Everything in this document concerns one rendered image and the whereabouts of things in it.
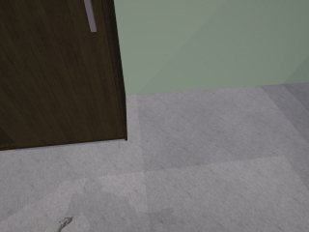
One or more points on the wardrobe door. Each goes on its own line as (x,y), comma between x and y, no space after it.
(57,82)
(4,138)

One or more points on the handle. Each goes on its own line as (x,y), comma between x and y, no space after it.
(90,15)

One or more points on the left robot hand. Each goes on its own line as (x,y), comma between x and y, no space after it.
(58,224)

